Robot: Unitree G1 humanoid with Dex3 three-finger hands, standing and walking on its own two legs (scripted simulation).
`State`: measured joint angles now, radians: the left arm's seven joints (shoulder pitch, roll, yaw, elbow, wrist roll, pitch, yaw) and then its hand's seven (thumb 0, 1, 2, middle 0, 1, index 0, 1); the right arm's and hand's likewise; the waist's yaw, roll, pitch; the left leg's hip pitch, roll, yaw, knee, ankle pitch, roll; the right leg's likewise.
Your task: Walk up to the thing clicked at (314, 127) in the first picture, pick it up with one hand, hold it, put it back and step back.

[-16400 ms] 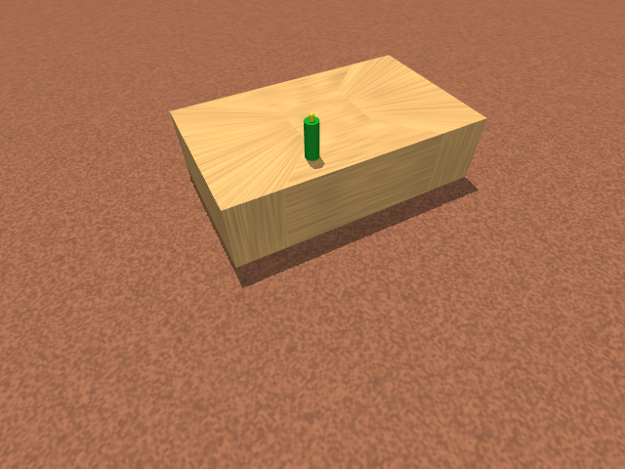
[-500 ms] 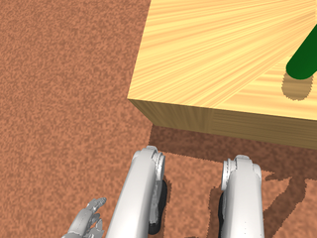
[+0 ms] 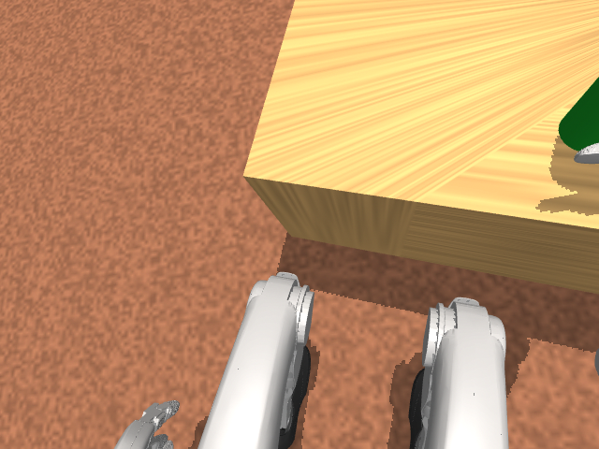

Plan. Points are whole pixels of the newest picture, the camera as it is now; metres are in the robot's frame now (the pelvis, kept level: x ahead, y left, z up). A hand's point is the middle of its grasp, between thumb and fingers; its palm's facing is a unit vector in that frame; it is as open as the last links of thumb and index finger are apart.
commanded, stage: close in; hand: right
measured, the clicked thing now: out of the picture +0.54 -0.27 +0.04
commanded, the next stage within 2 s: rest palm in 0.08 s
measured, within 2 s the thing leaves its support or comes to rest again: leaves its support in 1.54 s
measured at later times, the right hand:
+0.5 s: hand out of the picture +0.53 -0.26 +0.01, palm faces +0.21 +0.98 -0.02, open 16.0 cm
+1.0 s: hand out of the picture +0.55 -0.27 +0.02, palm faces +0.21 +0.98 -0.02, open 10.4 cm
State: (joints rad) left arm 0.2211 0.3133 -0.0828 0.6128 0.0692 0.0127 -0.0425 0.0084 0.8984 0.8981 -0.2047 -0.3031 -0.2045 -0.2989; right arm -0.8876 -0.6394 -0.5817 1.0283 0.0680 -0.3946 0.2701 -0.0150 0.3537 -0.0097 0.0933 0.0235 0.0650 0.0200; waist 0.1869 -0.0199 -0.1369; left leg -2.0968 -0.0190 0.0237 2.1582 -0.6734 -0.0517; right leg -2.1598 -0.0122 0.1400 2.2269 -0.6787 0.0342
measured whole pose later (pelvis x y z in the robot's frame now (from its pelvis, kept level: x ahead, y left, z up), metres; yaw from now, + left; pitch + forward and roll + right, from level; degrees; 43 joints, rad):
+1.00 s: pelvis +0.00 +0.00 +0.00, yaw +0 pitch +35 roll +6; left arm 0.20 0.30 -0.09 0.61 0.08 0.07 -0.05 0.01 0.89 0.90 -0.21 -0.30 -0.20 -0.30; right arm -1.01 -0.64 -0.51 1.09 0.03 -0.41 0.18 -0.01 0.16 -0.42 0.84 0.62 0.80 0.61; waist 0.20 -0.01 -0.11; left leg -2.11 -0.01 0.03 2.17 -0.68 -0.05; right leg -2.17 0.00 0.14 2.24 -0.68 0.04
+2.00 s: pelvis +0.01 +0.00 +0.08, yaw -2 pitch +36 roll +5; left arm 0.21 0.28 -0.03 0.63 0.04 0.04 -0.02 0.01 0.90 0.90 -0.21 -0.30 -0.20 -0.30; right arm -0.93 -0.57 -0.51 0.99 0.04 -0.32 0.16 0.00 0.17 -1.11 0.91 0.99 0.77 0.99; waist 0.18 -0.03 -0.15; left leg -1.89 -0.01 0.02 1.93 -0.67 -0.04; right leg -1.94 -0.03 0.11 1.98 -0.67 0.04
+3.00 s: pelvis +0.03 +0.00 +0.13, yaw -2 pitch +34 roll +5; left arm 0.21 0.25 -0.02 0.64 0.03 0.03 -0.01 0.01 0.92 0.88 -0.21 -0.31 -0.22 -0.30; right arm -0.80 -0.47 -0.48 0.88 0.07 -0.34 0.12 0.00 0.16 -1.09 0.89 1.00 0.76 1.00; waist 0.16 -0.03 -0.15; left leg -1.70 -0.01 0.02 1.75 -0.65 -0.04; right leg -1.75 -0.04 0.10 1.80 -0.66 0.03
